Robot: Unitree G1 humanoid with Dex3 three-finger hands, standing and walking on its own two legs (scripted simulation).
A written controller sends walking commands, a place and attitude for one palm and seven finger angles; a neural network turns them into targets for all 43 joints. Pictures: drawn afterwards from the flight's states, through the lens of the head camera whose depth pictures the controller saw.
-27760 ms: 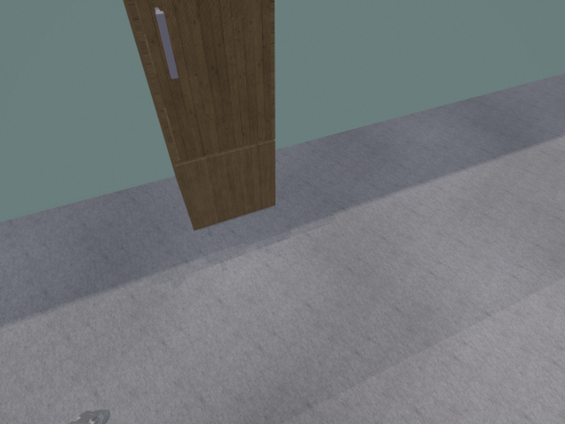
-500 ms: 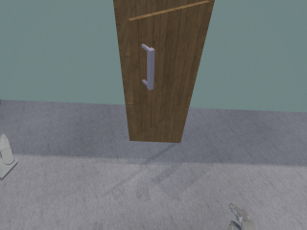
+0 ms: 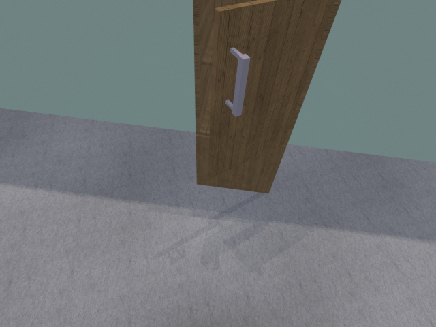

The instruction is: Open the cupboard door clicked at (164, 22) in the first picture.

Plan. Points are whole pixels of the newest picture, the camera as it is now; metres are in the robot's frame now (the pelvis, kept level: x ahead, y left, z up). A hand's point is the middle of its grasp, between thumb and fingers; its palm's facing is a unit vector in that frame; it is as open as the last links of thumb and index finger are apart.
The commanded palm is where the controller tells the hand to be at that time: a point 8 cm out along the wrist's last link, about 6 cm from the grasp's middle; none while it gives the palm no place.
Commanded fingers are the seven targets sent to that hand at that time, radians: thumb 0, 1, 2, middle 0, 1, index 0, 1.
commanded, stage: let the arm hang, fingers relaxed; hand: left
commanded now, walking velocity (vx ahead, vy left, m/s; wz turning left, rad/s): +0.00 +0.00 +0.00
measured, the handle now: (235, 83) +0.66 +0.00 +0.08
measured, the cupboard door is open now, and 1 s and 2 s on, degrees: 38 38 38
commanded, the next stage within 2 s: look to check the result in 0.70 s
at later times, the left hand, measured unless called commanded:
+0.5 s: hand out of the picture +0.00 +0.18 -0.17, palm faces +0.02 -0.98 -0.18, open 7.4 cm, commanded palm none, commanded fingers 0.00 0.90 0.90 -0.20 -0.30 -0.20 -0.30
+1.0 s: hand out of the picture -0.01 +0.19 -0.17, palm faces +0.02 -0.98 -0.20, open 7.4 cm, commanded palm none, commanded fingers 0.00 0.90 0.90 -0.20 -0.30 -0.20 -0.30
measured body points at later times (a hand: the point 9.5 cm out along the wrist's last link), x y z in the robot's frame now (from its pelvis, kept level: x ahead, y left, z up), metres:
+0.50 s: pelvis +0.00 +0.02 +0.00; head +0.00 +0.01 +0.45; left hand +0.00 +0.23 -0.16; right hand -0.02 -0.19 -0.16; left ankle +0.02 +0.12 -0.74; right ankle -0.01 -0.10 -0.74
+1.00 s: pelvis +0.01 +0.02 +0.01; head +0.02 +0.01 +0.45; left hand -0.01 +0.24 -0.15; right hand -0.01 -0.19 -0.16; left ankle +0.02 +0.12 -0.74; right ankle -0.01 -0.10 -0.74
